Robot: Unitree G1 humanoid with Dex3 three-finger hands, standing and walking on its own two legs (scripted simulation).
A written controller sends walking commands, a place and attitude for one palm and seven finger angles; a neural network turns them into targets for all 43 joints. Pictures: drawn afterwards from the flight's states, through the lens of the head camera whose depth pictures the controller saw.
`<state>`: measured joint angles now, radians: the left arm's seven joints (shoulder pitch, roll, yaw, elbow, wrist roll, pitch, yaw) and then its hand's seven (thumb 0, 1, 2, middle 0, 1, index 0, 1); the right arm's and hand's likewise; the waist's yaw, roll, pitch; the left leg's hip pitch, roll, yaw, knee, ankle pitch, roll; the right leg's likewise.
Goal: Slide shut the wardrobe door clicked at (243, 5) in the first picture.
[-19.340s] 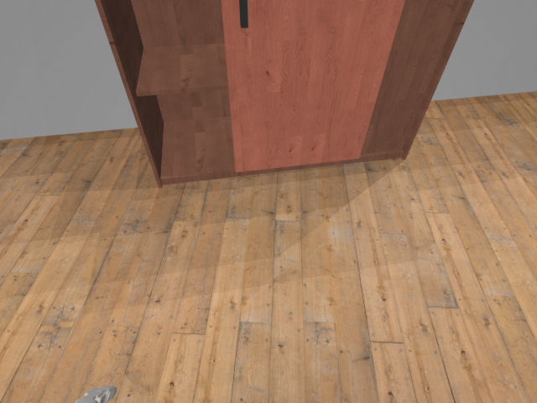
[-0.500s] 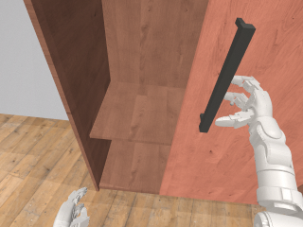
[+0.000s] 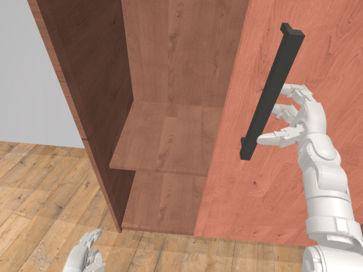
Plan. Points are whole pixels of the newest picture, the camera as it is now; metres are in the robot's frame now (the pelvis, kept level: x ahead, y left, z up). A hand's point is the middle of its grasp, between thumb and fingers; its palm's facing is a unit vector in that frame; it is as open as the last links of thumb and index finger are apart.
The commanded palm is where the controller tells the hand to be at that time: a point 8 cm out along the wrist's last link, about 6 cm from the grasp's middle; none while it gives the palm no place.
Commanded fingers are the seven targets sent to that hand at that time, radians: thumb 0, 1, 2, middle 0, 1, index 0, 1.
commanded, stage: feel for the door with the fingertips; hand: right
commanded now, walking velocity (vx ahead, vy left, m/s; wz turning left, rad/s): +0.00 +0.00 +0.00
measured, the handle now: (261, 102) +0.44 -0.14 +0.19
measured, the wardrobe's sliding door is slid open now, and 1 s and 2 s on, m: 0.39 0.39 0.39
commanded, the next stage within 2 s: slide the fingers in behind the handle in 0.18 s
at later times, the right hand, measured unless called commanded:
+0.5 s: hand (279, 118) +0.39 -0.17 +0.19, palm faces +0.04 +1.00 +0.01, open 14.0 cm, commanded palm +0.36 -0.22 +0.18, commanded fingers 0.00 0.50 -0.30 0.30 1.20 0.30 1.20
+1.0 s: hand (268, 120) +0.39 -0.15 +0.19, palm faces +0.03 +1.00 +0.02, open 14.0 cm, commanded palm +0.36 -0.20 +0.18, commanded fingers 0.00 0.50 -0.30 0.30 1.20 0.30 1.20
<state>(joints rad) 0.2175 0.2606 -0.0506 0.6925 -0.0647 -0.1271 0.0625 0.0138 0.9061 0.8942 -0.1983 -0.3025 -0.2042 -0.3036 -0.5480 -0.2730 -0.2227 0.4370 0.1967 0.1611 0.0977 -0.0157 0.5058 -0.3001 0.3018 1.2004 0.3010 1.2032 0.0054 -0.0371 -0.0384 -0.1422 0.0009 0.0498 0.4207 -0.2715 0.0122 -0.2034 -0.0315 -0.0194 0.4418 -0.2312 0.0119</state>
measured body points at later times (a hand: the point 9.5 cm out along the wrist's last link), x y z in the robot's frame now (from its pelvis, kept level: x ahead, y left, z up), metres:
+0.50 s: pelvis +0.00 -0.01 +0.00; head -0.03 +0.01 +0.45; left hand +0.13 +0.24 -0.10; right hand +0.38 -0.22 +0.19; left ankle -0.03 +0.11 -0.74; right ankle +0.00 -0.13 -0.74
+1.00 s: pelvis +0.00 -0.01 +0.00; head -0.02 +0.01 +0.45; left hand +0.16 +0.23 -0.09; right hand +0.38 -0.20 +0.19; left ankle -0.03 +0.11 -0.74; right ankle +0.00 -0.13 -0.74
